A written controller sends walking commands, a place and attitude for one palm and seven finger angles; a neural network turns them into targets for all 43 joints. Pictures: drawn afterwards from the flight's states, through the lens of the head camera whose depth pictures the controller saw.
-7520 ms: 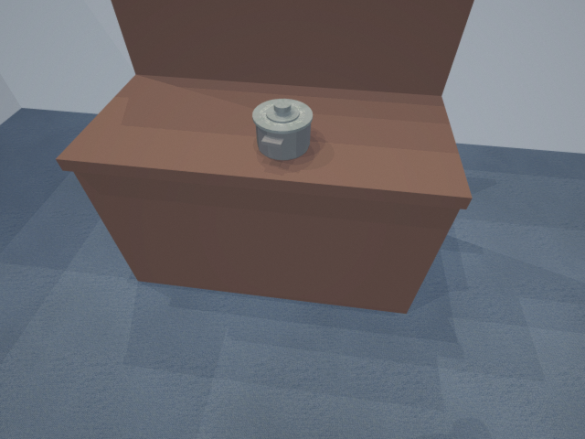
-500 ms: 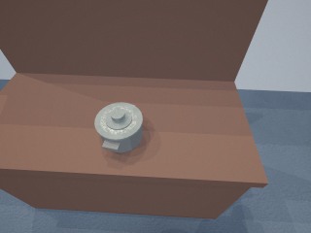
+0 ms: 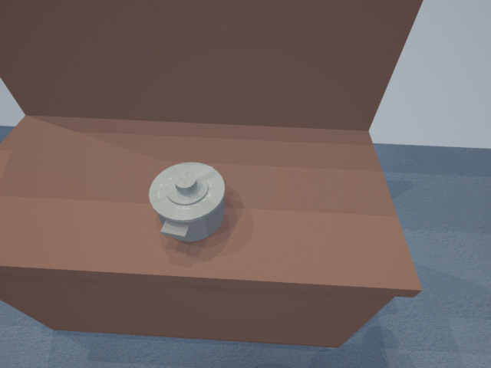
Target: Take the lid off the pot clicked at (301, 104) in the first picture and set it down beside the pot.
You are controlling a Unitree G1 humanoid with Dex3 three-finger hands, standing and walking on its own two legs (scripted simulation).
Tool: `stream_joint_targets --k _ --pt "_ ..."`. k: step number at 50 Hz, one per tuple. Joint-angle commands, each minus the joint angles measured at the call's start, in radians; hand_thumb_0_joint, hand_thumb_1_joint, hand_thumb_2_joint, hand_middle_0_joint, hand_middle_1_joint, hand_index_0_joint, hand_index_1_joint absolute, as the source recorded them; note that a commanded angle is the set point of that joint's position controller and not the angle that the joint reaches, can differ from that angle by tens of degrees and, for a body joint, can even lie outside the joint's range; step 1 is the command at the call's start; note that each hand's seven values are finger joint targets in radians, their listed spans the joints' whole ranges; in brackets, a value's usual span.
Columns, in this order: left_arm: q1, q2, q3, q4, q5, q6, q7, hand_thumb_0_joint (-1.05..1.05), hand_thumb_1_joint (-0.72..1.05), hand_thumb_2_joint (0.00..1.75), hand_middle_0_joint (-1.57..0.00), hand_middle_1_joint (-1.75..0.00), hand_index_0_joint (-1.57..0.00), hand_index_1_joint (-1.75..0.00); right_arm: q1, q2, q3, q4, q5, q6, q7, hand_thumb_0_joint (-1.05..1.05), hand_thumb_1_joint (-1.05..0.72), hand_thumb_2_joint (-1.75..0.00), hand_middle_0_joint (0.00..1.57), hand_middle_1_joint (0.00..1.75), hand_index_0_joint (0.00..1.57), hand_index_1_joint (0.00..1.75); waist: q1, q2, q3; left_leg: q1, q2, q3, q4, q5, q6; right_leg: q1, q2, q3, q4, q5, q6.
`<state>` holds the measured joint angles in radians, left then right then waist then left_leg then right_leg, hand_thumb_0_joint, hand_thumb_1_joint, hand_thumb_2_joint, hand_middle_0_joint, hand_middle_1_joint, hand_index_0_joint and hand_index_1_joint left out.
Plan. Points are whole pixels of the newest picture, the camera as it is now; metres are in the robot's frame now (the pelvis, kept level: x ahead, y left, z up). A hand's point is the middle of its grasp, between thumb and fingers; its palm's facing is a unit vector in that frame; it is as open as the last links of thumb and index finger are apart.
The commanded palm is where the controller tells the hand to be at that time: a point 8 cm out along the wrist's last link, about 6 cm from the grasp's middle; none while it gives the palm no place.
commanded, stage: lift the closed hand beside the body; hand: left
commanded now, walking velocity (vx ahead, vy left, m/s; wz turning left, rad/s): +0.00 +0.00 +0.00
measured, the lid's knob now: (185, 181) +0.46 +0.16 +0.01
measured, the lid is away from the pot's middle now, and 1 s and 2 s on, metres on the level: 0.00 0.00 0.00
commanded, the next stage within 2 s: raise the hand higher, near the body in 0.66 s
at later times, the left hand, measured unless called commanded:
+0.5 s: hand out of the picture +0.11 +0.19 -0.08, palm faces +0.22 -0.93 -0.29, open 3.9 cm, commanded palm +0.07 +0.25 -0.05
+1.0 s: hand (93, 356) +0.14 +0.24 -0.03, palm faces +0.27 -0.87 -0.40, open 3.1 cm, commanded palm +0.09 +0.28 +0.01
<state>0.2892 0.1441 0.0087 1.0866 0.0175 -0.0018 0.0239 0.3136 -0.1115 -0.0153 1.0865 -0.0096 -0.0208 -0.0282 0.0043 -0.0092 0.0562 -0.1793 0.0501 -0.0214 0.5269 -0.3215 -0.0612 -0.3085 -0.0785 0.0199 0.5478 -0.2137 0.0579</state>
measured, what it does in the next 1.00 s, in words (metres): stands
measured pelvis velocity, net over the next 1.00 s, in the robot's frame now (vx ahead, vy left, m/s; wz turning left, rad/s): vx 0.02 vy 0.01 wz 0.05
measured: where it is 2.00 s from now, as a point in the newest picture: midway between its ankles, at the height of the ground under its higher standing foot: outside the picture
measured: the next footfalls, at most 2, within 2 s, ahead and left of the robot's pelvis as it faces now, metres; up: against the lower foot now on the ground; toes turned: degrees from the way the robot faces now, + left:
none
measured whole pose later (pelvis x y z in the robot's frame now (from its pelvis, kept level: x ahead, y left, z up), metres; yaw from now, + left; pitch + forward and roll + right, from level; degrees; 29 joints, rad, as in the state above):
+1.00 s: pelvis +0.02 +0.01 -0.02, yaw +3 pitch +2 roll +0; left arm 0.61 0.22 0.12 -0.06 0.03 -0.01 0.11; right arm 0.24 -0.17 0.00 0.65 0.00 -0.27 -0.08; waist 0.03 0.03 -0.01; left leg -0.32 0.03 -0.07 0.73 -0.44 -0.05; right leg -0.42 -0.11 -0.01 0.72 -0.33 0.07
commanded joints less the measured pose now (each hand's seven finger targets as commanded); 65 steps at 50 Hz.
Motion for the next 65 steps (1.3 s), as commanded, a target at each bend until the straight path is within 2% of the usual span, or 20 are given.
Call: stream_joint_targets --k 1,2,3,4,6,7,8,10,11,13,16,20,26,32,37,46,50,55,60,65 --pt "0.075 0.108 0.019 -0.024 0.004 -0.01 0.011 0.0 0.9 0.9 -0.2 -0.3 -0.2 -0.3 0.1 -0.075 -0.011 -0.012 0.003 -0.013 0.0 0.0 -0.9 -0.9 0.2 0.3 0.2 0.3 0.003 0.012 0.028 -0.086 0.02 0.003 -0.11 0.138 0.071 0.03 -0.026 0.022 -0.117 -0.021 -0.073" --pt "0.111 0.159 0.031 0.018 0.0 -0.023 0.048 0.0 0.9 0.9 -0.2 -0.3 -0.2 -0.3 -0.002 -0.17 -0.023 -0.073 0.008 -0.008 0.007 0.0 -0.9 -0.9 0.2 0.3 0.2 0.3 0.019 0.003 -0.029 -0.144 0.039 0.04 0.038 0.142 0.032 0.128 -0.06 0.022 -0.066 0.275 -0.069" --pt "-0.541 0.258 -0.046 -1.319 -0.118 -0.184 0.049 0.0 0.9 0.9 -0.24 -0.35 -0.24 -0.35 -0.1 -0.268 0.001 -0.433 0.084 -0.2 -0.003 0.0 -0.9 -0.9 0.2 0.3 0.2 0.3 0.006 0.211 -0.475 0.067 -0.066 0.007 -0.121 0.191 0.059 0.226 0.004 -0.027 -0.018 0.197 -0.079" --pt "-0.327 0.331 0.035 -1.253 -0.097 -0.115 0.124 0.0 0.9 0.9 -0.29 -0.4 -0.29 -0.4 -0.191 -0.202 0.016 -0.379 0.083 -0.287 -0.038 0.0 -0.9 -0.9 0.2 0.3 0.2 0.3 0.012 0.273 -0.378 0.069 -0.055 0.041 -0.088 0.154 0.053 0.152 0.022 -0.059 0.014 0.114 -0.079" --pt "0.072 0.016 -0.12 -0.934 -0.069 0.061 0.143 0.0 0.9 0.9 -0.38 -0.49 -0.38 -0.49 -0.164 -0.177 0.008 -0.315 0.103 -0.323 -0.046 0.0 -0.9 -0.9 0.2 0.3 0.2 0.3 -0.006 0.153 -0.168 -0.066 -0.039 0.018 -0.129 0.093 0.05 0.102 0.043 -0.113 -0.042 0.0 -0.079" --pt "0.081 -0.026 -0.147 -0.896 -0.053 0.071 0.133 0.0 0.9 0.9 -0.42 -0.54 -0.42 -0.54 -0.158 -0.191 0.012 -0.313 0.076 -0.338 -0.033 0.0 -0.9 -0.9 0.2 0.3 0.2 0.3 -0.025 0.051 -0.057 -0.089 -0.052 0.0 -0.122 0.068 0.06 0.082 0.054 -0.13 -0.07 -0.019 -0.066" --pt "0.126 -0.025 -0.115 -0.729 -0.016 0.064 0.129 0.0 0.9 0.9 -0.46 -0.59 -0.46 -0.59 -0.156 -0.204 -0.01 -0.31 0.05 -0.339 -0.025 0.0 -0.9 -0.9 0.2 0.3 0.2 0.3 -0.044 -0.064 0.044 -0.146 -0.059 -0.006 -0.103 0.03 0.069 0.014 0.059 -0.14 -0.083 -0.065 -0.053" --pt "0.298 -0.001 -0.06 -0.548 0.007 0.041 0.103 0.0 0.9 0.9 -0.55 -0.68 -0.55 -0.68 -0.173 -0.219 -0.045 -0.361 0.045 -0.309 0.005 0.0 -0.9 -0.9 0.2 0.3 0.2 0.3 -0.008 -0.257 0.105 -0.239 -0.056 0.004 -0.063 -0.022 0.071 -0.053 0.051 -0.137 -0.093 -0.178 -0.047" --pt "0.375 0.025 -0.009 -0.558 0.011 0.028 0.087 0.0 0.9 0.9 -0.6 -0.73 -0.6 -0.73 -0.209 -0.212 -0.059 -0.395 0.041 -0.296 0.007 0.0 -0.9 -0.9 0.2 0.3 0.2 0.3 0.022 -0.267 0.115 -0.272 -0.057 0.018 -0.06 -0.053 0.067 -0.048 0.048 -0.128 -0.096 -0.244 -0.049" --pt "0.434 0.143 0.115 -0.769 0.008 -0.02 0.077 0.0 0.9 0.9 -0.68 -0.83 -0.68 -0.83 -0.255 -0.203 -0.066 -0.491 0.041 -0.299 0.004 0.0 -0.9 -0.9 0.2 0.3 0.2 0.3 0.067 -0.224 0.056 -0.289 -0.07 0.039 -0.058 -0.075 0.062 0.01 0.042 -0.099 -0.093 -0.312 -0.058" --pt "0.338 0.214 0.163 -1.094 -0.001 -0.075 0.088 0.0 0.9 0.9 -0.82 -0.97 -0.82 -0.97 -0.26 -0.187 -0.042 -0.598 0.045 -0.322 -0.005 0.0 -0.9 -0.9 0.2 0.3 0.2 0.3 0.068 0.047 -0.075 -0.231 -0.084 0.064 -0.056 -0.039 0.056 0.079 0.038 -0.081 -0.035 -0.211 -0.071" --pt "0.152 0.132 0.079 -1.051 0.007 -0.087 0.091 0.0 0.9 0.9 -0.99 -1.16 -0.99 -1.16 -0.209 -0.191 -0.04 -0.629 0.039 -0.304 -0.028 0.0 -0.9 -0.9 0.2 0.3 0.2 0.3 -0.02 -0.014 0.04 -0.257 -0.092 0.073 0.012 -0.085 0.064 -0.069 0.048 -0.072 -0.067 -0.239 -0.054" --pt "0.186 0.199 0.134 -1.252 0.004 -0.105 0.103 0.0 0.9 0.9 -1.26 -1.45 -1.26 -1.45 -0.157 -0.19 -0.036 -0.672 0.023 -0.325 -0.055 0.0 -0.9 -0.9 0.2 0.3 0.2 0.3 0.02 0.161 -0.204 -0.174 -0.101 0.067 0.027 0.014 0.068 0.046 0.044 -0.087 0.006 -0.105 -0.067" --pt "0.291 0.143 0.124 -1.035 0.017 -0.056 0.097 0.0 0.9 0.9 -1.3 -1.5 -1.3 -1.5 -0.195 -0.194 -0.046 -0.622 0.023 -0.293 -0.059 0.0 -0.9 -0.9 0.2 0.3 0.2 0.3 0.005 -0.099 -0.078 -0.283 -0.089 0.053 0.062 0.042 0.073 -0.019 0.051 -0.112 0.032 -0.064 -0.046" --pt "0.287 0.237 0.21 -1.208 0.016 -0.073 0.103 0.0 0.9 0.9 -1.3 -1.5 -1.3 -1.5 -0.207 -0.184 -0.034 -0.624 0.021 -0.313 -0.06 0.0 -0.9 -0.9 0.2 0.3 0.2 0.3 0.045 0.066 -0.203 -0.232 -0.09 0.042 0.05 0.083 0.072 0.036 0.045 -0.114 0.069 -0.054 -0.06" --pt "0.358 0.212 0.198 -1.296 0.02 -0.066 0.1 0.0 0.9 0.9 -1.3 -1.5 -1.3 -1.5 -0.218 -0.167 -0.034 -0.62 0.021 -0.328 -0.062 0.0 -0.9 -0.9 0.2 0.3 0.2 0.3 0.039 -0.023 -0.143 -0.231 -0.077 0.029 0.05 0.102 0.074 0.011 0.051 -0.133 0.067 -0.041 -0.049" --pt "0.347 0.226 0.202 -1.458 0.02 -0.081 0.105 0.0 0.9 0.9 -1.3 -1.5 -1.3 -1.5 -0.222 -0.156 -0.02 -0.635 0.019 -0.342 -0.064 0.0 -0.9 -0.9 0.2 0.3 0.2 0.3 0.05 0.103 -0.175 -0.182 -0.081 0.033 0.037 0.16 0.068 0.046 0.045 -0.13 0.066 0.012 -0.055" --pt "0.403 0.208 0.207 -1.452 0.017 -0.089 0.099 0.0 0.9 0.9 -1.3 -1.5 -1.3 -1.5 -0.228 -0.154 -0.026 -0.627 0.021 -0.328 -0.064 0.0 -0.9 -0.9 0.2 0.3 0.2 0.3 0.051 0.012 -0.12 -0.182 -0.071 0.032 0.026 0.191 0.066 0.055 0.052 -0.141 0.043 0.047 -0.051" --pt "0.37 0.252 0.236 -1.591 0.022 -0.119 0.103 0.0 0.9 0.9 -1.3 -1.5 -1.3 -1.5 -0.22 -0.152 -0.02 -0.639 0.015 -0.344 -0.065 0.0 -0.9 -0.9 0.2 0.3 0.2 0.3 0.064 0.096 -0.162 -0.128 -0.072 0.036 0.008 0.209 0.068 0.093 0.047 -0.136 0.024 0.056 -0.053" --pt "0.391 0.24 0.251 -1.566 0.015 -0.123 0.1 0.0 0.9 0.9 -1.3 -1.5 -1.3 -1.5 -0.231 -0.147 -0.021 -0.625 0.015 -0.33 -0.065 0.0 -0.9 -0.9 0.2 0.3 0.2 0.3 0.06 0.009 -0.118 -0.125 -0.064 0.038 -0.005 0.22 0.068 0.102 0.051 -0.138 -0.002 0.08 -0.047"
